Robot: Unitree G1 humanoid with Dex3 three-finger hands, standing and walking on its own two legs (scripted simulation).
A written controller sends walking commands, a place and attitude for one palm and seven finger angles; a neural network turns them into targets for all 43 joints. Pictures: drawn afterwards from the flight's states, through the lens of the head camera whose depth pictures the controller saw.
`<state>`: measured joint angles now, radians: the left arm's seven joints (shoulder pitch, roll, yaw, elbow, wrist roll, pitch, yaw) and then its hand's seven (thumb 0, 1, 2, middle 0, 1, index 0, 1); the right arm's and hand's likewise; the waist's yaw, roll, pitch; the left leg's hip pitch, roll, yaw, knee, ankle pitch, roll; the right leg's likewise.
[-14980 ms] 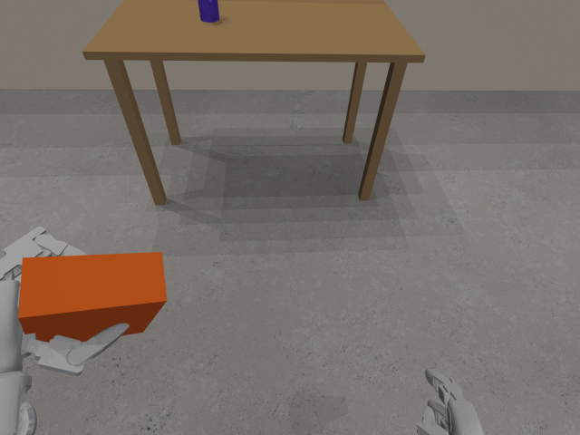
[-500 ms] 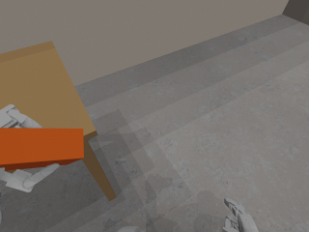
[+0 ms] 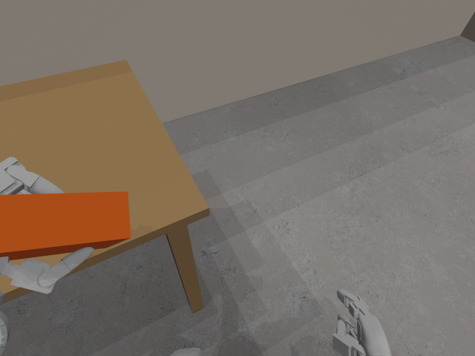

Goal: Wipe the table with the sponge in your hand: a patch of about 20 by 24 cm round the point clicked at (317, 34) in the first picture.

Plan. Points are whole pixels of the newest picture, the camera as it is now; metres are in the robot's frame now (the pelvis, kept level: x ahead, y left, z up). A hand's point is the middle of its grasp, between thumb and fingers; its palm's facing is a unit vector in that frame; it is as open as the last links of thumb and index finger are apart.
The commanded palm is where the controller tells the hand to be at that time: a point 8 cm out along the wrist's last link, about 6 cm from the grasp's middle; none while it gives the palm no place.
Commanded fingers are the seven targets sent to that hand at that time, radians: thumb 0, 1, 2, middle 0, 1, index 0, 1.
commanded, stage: shuffle to correct the standing spot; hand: left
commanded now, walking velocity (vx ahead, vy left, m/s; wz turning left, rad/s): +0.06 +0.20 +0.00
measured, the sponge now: (81, 226) +0.23 +0.21 +0.17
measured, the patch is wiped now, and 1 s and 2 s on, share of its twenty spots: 0.00 0.00 0.00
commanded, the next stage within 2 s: come to a stop and stand still in 0.70 s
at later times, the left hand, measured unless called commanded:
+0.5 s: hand out of the picture +0.21 +0.31 +0.19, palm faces +0.39 -0.82 -0.42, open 9.5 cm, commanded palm +0.15 +0.35 +0.20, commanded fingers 0.00 0.10 1.30 -1.20 -1.60 -1.20 -1.60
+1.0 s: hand out of the picture +0.16 +0.46 +0.19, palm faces +0.54 -0.76 -0.36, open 9.5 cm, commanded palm +0.11 +0.48 +0.20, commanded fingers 0.00 0.10 1.30 -1.20 -1.60 -1.20 -1.60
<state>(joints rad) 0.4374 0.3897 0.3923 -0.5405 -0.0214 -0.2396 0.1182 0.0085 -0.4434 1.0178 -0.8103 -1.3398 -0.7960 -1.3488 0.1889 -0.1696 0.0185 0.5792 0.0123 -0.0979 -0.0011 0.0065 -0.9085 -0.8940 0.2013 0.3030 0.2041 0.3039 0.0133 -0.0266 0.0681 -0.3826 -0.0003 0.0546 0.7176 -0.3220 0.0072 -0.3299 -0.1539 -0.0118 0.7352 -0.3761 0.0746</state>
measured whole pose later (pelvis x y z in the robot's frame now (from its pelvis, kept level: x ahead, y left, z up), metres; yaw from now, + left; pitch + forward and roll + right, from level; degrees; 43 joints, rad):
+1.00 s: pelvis -0.03 +0.19 +0.01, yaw +5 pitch -1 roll +0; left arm 0.41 0.34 0.35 -0.48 -0.02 -0.19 0.16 0.01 -0.44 1.02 -0.81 -1.34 -0.79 -1.35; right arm 0.22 -0.20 0.02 0.65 0.00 -0.12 -0.06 0.01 -0.91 -0.89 0.20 0.30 0.21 0.30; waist 0.05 0.00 0.02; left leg -0.31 0.04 0.00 0.61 -0.31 -0.03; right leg -0.31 -0.11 -0.09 0.68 -0.35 0.04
